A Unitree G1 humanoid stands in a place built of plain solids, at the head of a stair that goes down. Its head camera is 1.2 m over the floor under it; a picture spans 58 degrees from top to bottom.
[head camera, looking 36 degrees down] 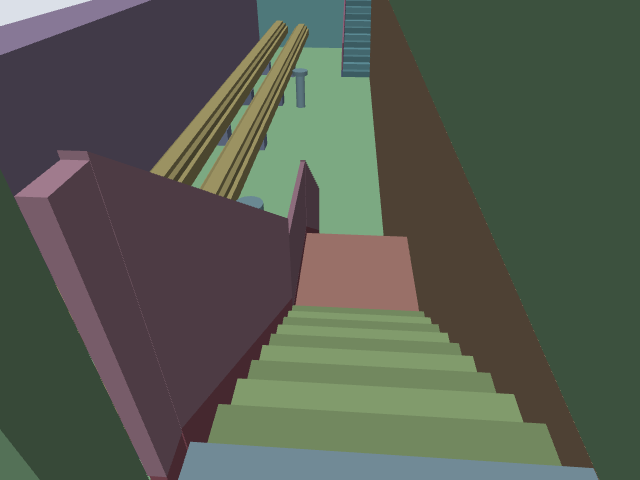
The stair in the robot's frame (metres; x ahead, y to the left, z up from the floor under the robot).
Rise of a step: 0.16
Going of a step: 0.23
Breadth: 1.13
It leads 4 degrees to the right of straight ahead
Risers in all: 10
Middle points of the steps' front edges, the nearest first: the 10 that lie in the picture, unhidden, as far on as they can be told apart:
0.63 -0.19 0.00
0.86 -0.20 -0.16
1.08 -0.22 -0.32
1.31 -0.23 -0.48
1.53 -0.25 -0.64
1.76 -0.26 -0.81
1.98 -0.28 -0.97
2.21 -0.29 -1.13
2.43 -0.31 -1.29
2.66 -0.32 -1.45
